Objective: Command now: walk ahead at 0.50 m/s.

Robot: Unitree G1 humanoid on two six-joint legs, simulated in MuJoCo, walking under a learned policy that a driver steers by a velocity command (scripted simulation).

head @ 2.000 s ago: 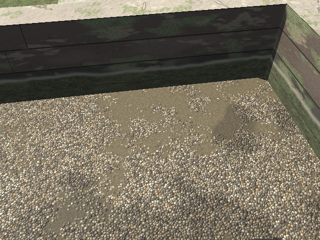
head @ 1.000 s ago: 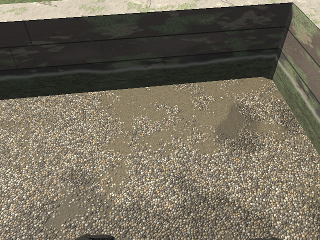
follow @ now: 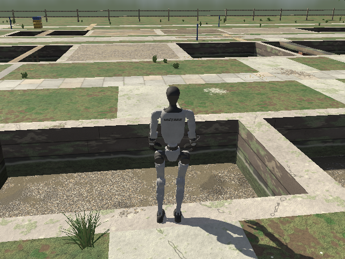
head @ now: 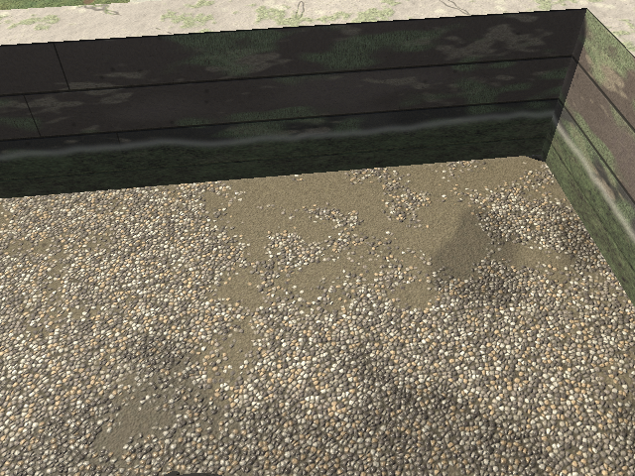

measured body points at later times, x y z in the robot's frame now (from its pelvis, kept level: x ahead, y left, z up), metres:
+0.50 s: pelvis +0.00 +0.00 +0.00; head -0.01 +0.00 +0.45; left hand +0.20 +0.19 -0.07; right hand +0.20 -0.19 -0.08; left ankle -0.02 +0.12 -0.72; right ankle -0.02 -0.05 -0.72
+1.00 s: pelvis +0.00 +0.00 +0.00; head -0.01 +0.00 +0.45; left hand +0.19 +0.19 -0.08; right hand +0.20 -0.19 -0.08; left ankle -0.02 +0.12 -0.72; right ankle -0.02 -0.05 -0.72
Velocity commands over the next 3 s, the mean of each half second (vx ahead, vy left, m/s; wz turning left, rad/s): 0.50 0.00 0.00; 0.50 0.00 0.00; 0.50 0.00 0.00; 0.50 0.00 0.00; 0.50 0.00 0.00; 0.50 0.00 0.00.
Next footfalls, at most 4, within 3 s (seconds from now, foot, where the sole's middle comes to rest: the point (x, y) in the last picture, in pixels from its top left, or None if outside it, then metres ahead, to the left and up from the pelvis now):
none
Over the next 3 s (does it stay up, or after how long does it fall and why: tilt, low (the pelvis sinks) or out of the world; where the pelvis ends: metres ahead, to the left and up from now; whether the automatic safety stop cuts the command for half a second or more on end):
stays up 0.00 0.00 0.00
